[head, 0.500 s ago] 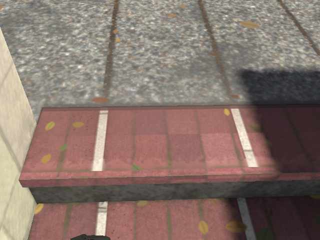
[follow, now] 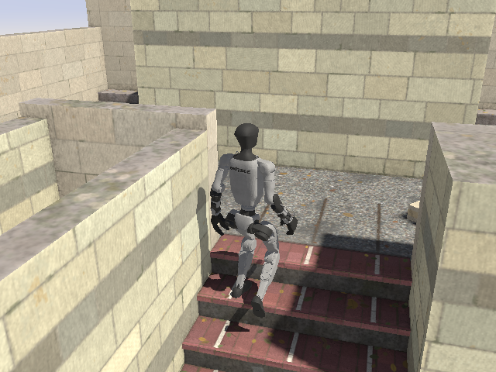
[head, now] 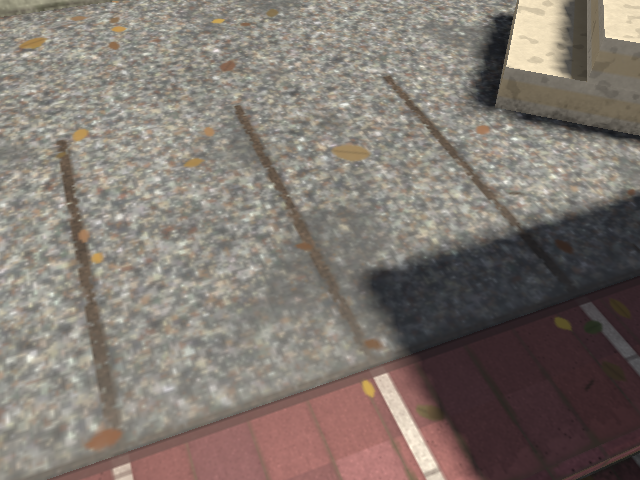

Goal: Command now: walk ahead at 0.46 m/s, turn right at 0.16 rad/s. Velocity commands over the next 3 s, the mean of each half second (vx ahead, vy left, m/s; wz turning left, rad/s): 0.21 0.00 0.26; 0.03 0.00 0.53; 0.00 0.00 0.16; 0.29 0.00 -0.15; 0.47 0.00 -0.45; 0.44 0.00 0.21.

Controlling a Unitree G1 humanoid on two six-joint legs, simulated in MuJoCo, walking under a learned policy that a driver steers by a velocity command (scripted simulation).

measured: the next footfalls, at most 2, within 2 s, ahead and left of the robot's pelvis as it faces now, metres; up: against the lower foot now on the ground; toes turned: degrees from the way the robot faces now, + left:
right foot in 0.40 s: +0.42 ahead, -0.10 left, +0.18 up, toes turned +0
left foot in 0.86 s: +0.34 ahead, +0.13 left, +0.18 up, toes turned +24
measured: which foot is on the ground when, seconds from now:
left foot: down 0.00-0.44, up 0.46-0.84, down 0.86-1.00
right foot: up 0.00-0.38, down 0.40-0.86, up 0.88-1.00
